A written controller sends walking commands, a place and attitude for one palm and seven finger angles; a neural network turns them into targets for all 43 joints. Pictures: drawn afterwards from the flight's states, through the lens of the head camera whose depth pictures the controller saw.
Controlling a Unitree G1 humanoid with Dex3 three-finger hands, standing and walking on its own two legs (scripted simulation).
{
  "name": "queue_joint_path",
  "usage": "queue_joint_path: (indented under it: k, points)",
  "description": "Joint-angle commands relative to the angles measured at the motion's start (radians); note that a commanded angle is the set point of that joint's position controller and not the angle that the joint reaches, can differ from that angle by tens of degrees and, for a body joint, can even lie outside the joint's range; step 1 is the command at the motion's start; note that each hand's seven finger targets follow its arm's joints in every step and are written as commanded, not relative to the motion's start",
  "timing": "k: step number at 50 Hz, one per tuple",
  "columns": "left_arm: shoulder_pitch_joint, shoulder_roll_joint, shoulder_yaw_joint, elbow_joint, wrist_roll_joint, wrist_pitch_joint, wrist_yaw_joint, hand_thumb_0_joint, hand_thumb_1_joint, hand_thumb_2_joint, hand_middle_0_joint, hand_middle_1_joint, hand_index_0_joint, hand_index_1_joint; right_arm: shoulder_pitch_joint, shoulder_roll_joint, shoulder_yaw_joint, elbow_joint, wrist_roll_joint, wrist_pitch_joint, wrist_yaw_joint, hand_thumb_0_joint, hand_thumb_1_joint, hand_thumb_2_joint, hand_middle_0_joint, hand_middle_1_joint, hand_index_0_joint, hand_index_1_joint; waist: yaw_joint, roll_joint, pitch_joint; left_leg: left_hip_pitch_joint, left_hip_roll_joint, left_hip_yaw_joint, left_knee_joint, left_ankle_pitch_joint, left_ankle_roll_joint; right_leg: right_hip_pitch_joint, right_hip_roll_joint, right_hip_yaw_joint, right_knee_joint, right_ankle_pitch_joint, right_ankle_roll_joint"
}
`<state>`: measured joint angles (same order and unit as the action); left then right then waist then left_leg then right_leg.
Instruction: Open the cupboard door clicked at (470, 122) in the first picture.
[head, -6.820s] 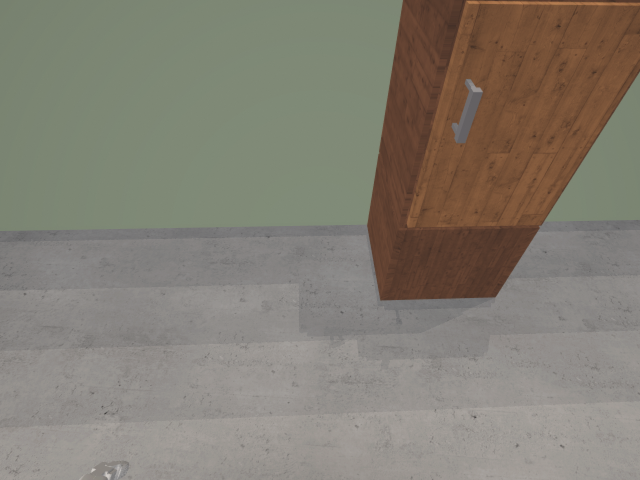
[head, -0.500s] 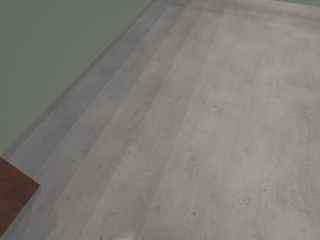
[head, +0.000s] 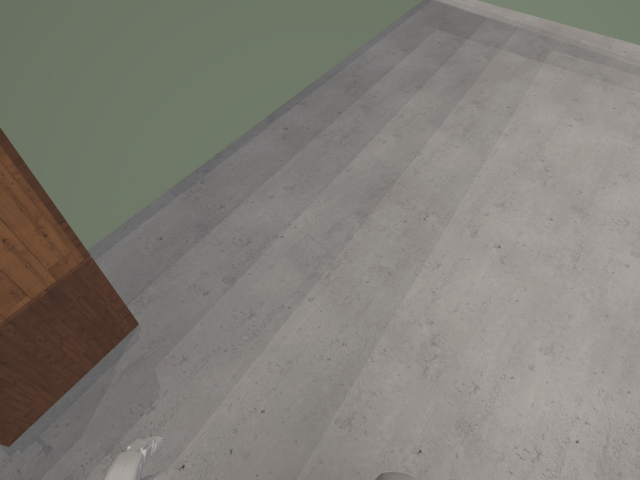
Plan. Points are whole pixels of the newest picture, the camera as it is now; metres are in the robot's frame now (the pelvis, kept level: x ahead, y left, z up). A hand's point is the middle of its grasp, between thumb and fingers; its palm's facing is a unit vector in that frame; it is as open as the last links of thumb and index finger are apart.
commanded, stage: turn to face it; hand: left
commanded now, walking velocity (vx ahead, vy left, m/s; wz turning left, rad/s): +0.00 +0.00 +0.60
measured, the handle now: out of the picture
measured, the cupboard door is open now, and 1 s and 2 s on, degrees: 0 0 0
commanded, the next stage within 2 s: take the last steps up to it in 1.42 s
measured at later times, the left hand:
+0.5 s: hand out of the picture -0.03 +0.19 -0.16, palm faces +0.33 -0.90 -0.27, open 7.4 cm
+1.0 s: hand out of the picture -0.07 +0.27 -0.16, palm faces +0.59 -0.77 -0.25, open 7.4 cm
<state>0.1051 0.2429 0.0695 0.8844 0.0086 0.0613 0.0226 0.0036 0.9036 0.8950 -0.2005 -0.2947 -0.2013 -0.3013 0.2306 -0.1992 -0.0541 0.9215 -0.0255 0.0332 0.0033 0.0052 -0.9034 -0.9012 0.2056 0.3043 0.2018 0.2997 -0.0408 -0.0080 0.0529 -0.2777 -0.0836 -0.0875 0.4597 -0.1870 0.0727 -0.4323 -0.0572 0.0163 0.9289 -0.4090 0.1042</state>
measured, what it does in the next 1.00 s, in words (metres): steps on the spot, turning left: right foot, then left foot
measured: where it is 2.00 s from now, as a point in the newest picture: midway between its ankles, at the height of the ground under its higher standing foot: outside the picture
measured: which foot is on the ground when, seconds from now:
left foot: down 0.00-0.16, up 0.18-0.58, down 0.60-1.00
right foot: up 0.00-0.14, down 0.16-0.60, up 0.62-1.00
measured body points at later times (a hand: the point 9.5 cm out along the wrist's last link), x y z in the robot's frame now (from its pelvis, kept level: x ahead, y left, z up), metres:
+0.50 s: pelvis -0.03 -0.03 +0.00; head +0.01 -0.03 +0.44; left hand -0.05 +0.23 -0.14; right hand +0.11 -0.28 -0.15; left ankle -0.08 +0.12 -0.68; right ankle -0.01 -0.16 -0.74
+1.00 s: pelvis -0.06 +0.03 +0.00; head -0.04 +0.06 +0.45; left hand -0.10 +0.31 -0.14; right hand +0.15 -0.14 -0.13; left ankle -0.07 +0.10 -0.74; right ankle +0.04 -0.12 -0.68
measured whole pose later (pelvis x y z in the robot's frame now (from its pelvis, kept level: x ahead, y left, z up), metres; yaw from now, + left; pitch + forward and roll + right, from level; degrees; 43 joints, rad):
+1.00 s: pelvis -0.06 +0.03 +0.00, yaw +36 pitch +0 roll -2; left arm 0.12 0.25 0.06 0.87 0.01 0.06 0.02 0.00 0.90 0.89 -0.20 -0.29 -0.20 -0.30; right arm 0.21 -0.20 -0.04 0.90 -0.03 0.04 0.01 0.00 -0.90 -0.90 0.21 0.30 0.20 0.30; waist -0.03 0.00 0.06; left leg -0.27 -0.08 -0.10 0.47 -0.19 0.07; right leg -0.44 -0.06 0.01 0.95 -0.41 0.10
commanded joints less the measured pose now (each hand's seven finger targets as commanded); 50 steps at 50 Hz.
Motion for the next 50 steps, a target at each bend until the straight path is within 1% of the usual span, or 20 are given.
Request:
queue_joint_path:
  k: [1, 6, 7, 8, 9, 10, 12, 14, 19, 24, 26, 28, 29, 30, 31, 32, 33, 34, 38, 50]
  points:
    - [-0.027, 0.07, 0.017, -0.101, -0.002, -0.035, 0.005, 0.0, 0.9, 0.9, -0.2, -0.3, -0.2, -0.3, 0.045, -0.223, -0.067, -0.054, -0.003, -0.012, -0.016, 0.0, -0.9, -0.9, 0.2, 0.3, 0.2, 0.3, -0.009, 0.158, -0.121, 0.154, 0.281, -0.375, -0.098, 0.318, 0.111, -0.02, 0.022, 0.016, -0.109, -0.038, -0.016]
    - [0.085, 0.084, 0.023, -0.082, -0.011, -0.046, 0.014, 0.0, 0.9, 0.9, -0.2, -0.3, -0.2, -0.3, -0.005, -0.207, -0.072, -0.072, 0.005, -0.002, -0.008, 0.0, -0.9, -0.9, 0.2, 0.3, 0.2, 0.3, 0.048, 0.139, -0.155, -0.016, 0.195, -0.375, -0.033, 0.237, 0.037, 0.293, 0.052, -0.005, -0.482, 0.145, -0.043]
    - [0.12, 0.122, 0.032, -0.077, -0.007, -0.055, 0.018, 0.0, 0.9, 0.9, -0.2, -0.3, -0.2, -0.3, 0.0, -0.173, -0.07, -0.074, 0.014, -0.002, -0.003, 0.0, -0.9, -0.9, 0.2, 0.3, 0.2, 0.3, 0.063, 0.038, -0.172, -0.139, 0.146, -0.314, 0.035, 0.082, -0.018, 0.448, -0.031, 0.056, -0.604, 0.191, -0.066]
    - [0.126, 0.209, 0.049, -0.082, 0.008, -0.061, 0.025, 0.0, 0.9, 0.9, -0.2, -0.3, -0.2, -0.3, 0.02, -0.113, -0.061, -0.09, 0.021, -0.003, 0.0, 0.0, -0.9, -0.9, 0.2, 0.3, 0.2, 0.3, 0.07, -0.23, -0.169, -0.346, 0.02, -0.118, 0.246, -0.235, -0.098, 0.569, -0.301, 0.317, -0.695, 0.126, -0.159]
    - [0.093, 0.237, 0.045, -0.099, 0.011, -0.055, 0.026, 0.0, 0.9, 0.9, -0.2, -0.3, -0.2, -0.3, 0.009, -0.145, -0.07, -0.102, 0.008, 0.001, -0.004, 0.0, -0.9, -0.9, 0.2, 0.3, 0.2, 0.3, 0.066, -0.249, -0.132, -0.359, -0.012, -0.02, 0.474, -0.39, -0.124, 0.414, -0.459, 0.4, -0.704, 0.195, -0.252]
    - [0.05, 0.207, 0.033, -0.115, 0.008, -0.05, 0.027, 0.0, 0.9, 0.9, -0.2, -0.3, -0.2, -0.3, 0.003, -0.161, -0.074, -0.1, -0.001, 0.008, 0.002, 0.0, -0.9, -0.9, 0.2, 0.3, 0.2, 0.3, 0.043, -0.131, -0.084, -0.325, 0.031, -0.035, 0.612, -0.35, -0.115, 0.294, -0.424, 0.308, -0.696, 0.179, -0.271]
    - [-0.026, 0.142, 0.019, -0.119, 0.003, -0.061, 0.02, 0.0, 0.9, 0.9, -0.2, -0.3, -0.2, -0.3, 0.03, -0.148, -0.076, -0.049, -0.004, 0.027, 0.014, 0.0, -0.9, -0.9, 0.2, 0.3, 0.2, 0.3, -0.002, -0.142, -0.012, -0.312, 0.072, -0.001, 0.724, -0.24, -0.129, 0.222, -0.293, 0.169, -0.687, 0.186, -0.215]
    - [-0.023, 0.108, 0.008, -0.111, 0.004, -0.066, 0.014, 0.0, 0.9, 0.9, -0.2, -0.3, -0.2, -0.3, 0.051, -0.134, -0.07, -0.038, 0.0, 0.03, 0.024, 0.0, -0.9, -0.9, 0.2, 0.3, 0.2, 0.3, -0.016, -0.134, 0.01, -0.318, 0.088, 0.036, 0.76, -0.17, -0.144, 0.225, -0.236, 0.039, -0.647, 0.303, -0.188]
    - [0.107, 0.132, 0.013, -0.067, 0.012, -0.068, 0.013, 0.0, 0.9, 0.9, -0.2, -0.3, -0.2, -0.3, -0.044, -0.132, -0.061, -0.061, 0.003, 0.036, 0.028, 0.0, -0.9, -0.9, 0.2, 0.3, 0.2, 0.3, 0.046, -0.188, 0.011, -0.318, 0.117, 0.082, 0.671, -0.183, -0.165, 0.298, -0.265, -0.014, -0.63, 0.36, -0.201]
    - [0.152, 0.183, 0.03, -0.047, 0.022, -0.06, 0.01, 0.0, 0.9, 0.9, -0.2, -0.3, -0.2, -0.3, -0.126, -0.115, -0.039, -0.087, 0.013, 0.02, 0.031, 0.0, -0.9, -0.9, 0.2, 0.3, 0.2, 0.3, 0.08, -0.223, -0.036, -0.205, 0.119, 0.159, 0.375, -0.26, -0.156, 0.361, -0.302, -0.074, -0.539, 0.54, -0.219]
    - [0.157, 0.205, 0.039, -0.044, 0.024, -0.055, 0.009, 0.0, 0.9, 0.9, -0.2, -0.3, -0.2, -0.3, -0.104, -0.114, -0.034, -0.085, 0.016, 0.008, 0.028, 0.0, -0.9, -0.9, 0.2, 0.3, 0.2, 0.3, 0.078, -0.241, -0.078, -0.121, 0.102, 0.189, 0.253, -0.242, -0.142, 0.368, -0.309, -0.103, -0.468, 0.614, -0.205]
    - [0.154, 0.203, 0.039, -0.038, 0.012, -0.048, 0.003, 0.0, 0.9, 0.9, -0.2, -0.3, -0.2, -0.3, -0.033, -0.146, -0.039, -0.07, 0.012, -0.003, 0.025, 0.0, -0.9, -0.9, 0.2, 0.3, 0.2, 0.3, 0.037, -0.171, -0.121, 0.036, 0.085, 0.198, 0.04, -0.058, -0.125, 0.317, -0.278, -0.173, -0.337, 0.579, -0.139]
    - [0.156, 0.175, 0.034, -0.045, 0.004, -0.043, 0.0, 0.0, 0.9, 0.9, -0.2, -0.3, -0.2, -0.3, 0.038, -0.209, -0.055, -0.057, 0.011, -0.013, 0.026, 0.0, -0.9, -0.9, 0.2, 0.3, 0.2, 0.3, -0.004, -0.008, -0.174, 0.222, 0.159, 0.089, -0.061, 0.123, -0.097, 0.183, -0.241, -0.2, -0.154, 0.432, -0.088]
    - [0.143, 0.098, 0.019, -0.091, -0.004, -0.041, -0.008, 0.0, 0.9, 0.9, -0.2, -0.3, -0.2, -0.3, 0.104, -0.333, -0.086, -0.054, 0.007, -0.023, 0.018, 0.0, -0.9, -0.9, 0.2, 0.3, 0.2, 0.3, -0.044, 0.332, -0.201, 0.385, 0.455, -0.291, -0.071, 0.561, 0.031, -0.146, -0.092, -0.212, 0.072, -0.182, -0.001]
    - [0.079, 0.095, 0.008, -0.11, 0.006, -0.031, -0.001, 0.0, 0.9, 0.9, -0.2, -0.3, -0.2, -0.3, 0.172, -0.369, -0.091, -0.026, 0.015, -0.015, 0.009, 0.0, -0.9, -0.9, 0.2, 0.3, 0.2, 0.3, -0.072, 0.292, -0.24, 0.363, 0.523, -0.322, -0.051, 0.726, 0.121, -0.165, -0.077, -0.092, 0.193, -0.289, -0.012]
    - [0.057, 0.102, 0.012, -0.107, 0.008, -0.026, 0.001, 0.0, 0.9, 0.9, -0.2, -0.3, -0.2, -0.3, 0.147, -0.336, -0.082, -0.022, 0.009, -0.014, 0.003, 0.0, -0.9, -0.9, 0.2, 0.3, 0.2, 0.3, -0.057, 0.217, -0.199, 0.292, 0.484, -0.249, -0.06, 0.589, 0.131, -0.156, -0.093, -0.057, 0.242, -0.235, -0.023]
    - [0.041, 0.091, 0.017, -0.095, 0.007, -0.027, 0.001, 0.0, 0.9, 0.9, -0.2, -0.3, -0.2, -0.3, 0.094, -0.303, -0.075, -0.039, 0.005, -0.019, -0.009, 0.0, -0.9, -0.9, 0.2, 0.3, 0.2, 0.3, -0.047, 0.274, -0.164, 0.252, 0.424, -0.24, -0.068, 0.52, 0.115, -0.184, -0.091, -0.043, 0.262, -0.171, -0.02]
    - [0.036, 0.106, 0.02, -0.079, 0.006, -0.029, -0.004, 0.0, 0.9, 0.9, -0.2, -0.3, -0.2, -0.3, 0.032, -0.268, -0.063, -0.056, 0.005, -0.019, -0.014, 0.0, -0.9, -0.9, 0.2, 0.3, 0.2, 0.3, -0.026, 0.238, -0.129, 0.199, 0.383, -0.206, -0.078, 0.45, 0.094, -0.174, -0.09, -0.026, 0.28, -0.095, -0.016]
    - [0.092, 0.105, 0.021, -0.046, 0.006, -0.031, -0.011, 0.0, 0.9, 0.9, -0.2, -0.3, -0.2, -0.3, -0.034, -0.234, -0.045, -0.082, 0.006, -0.027, -0.016, 0.0, -0.9, -0.9, 0.2, 0.3, 0.2, 0.3, 0.02, 0.138, -0.116, 0.18, 0.304, -0.138, -0.091, 0.463, 0.07, -0.121, -0.061, -0.024, 0.221, 0.016, -0.005]
    - [-0.024, 0.088, 0.015, -0.11, 0.001, -0.033, 0.004, 0.0, 0.9, 0.9, -0.2, -0.3, -0.2, -0.3, 0.028, -0.225, -0.061, -0.069, -0.003, -0.011, -0.011, 0.0, -0.9, -0.9, 0.2, 0.3, 0.2, 0.3, -0.008, 0.149, -0.095, 0.133, 0.283, -0.368, -0.11, 0.282, 0.113, -0.044, 0.006, 0.013, -0.049, -0.026, -0.01]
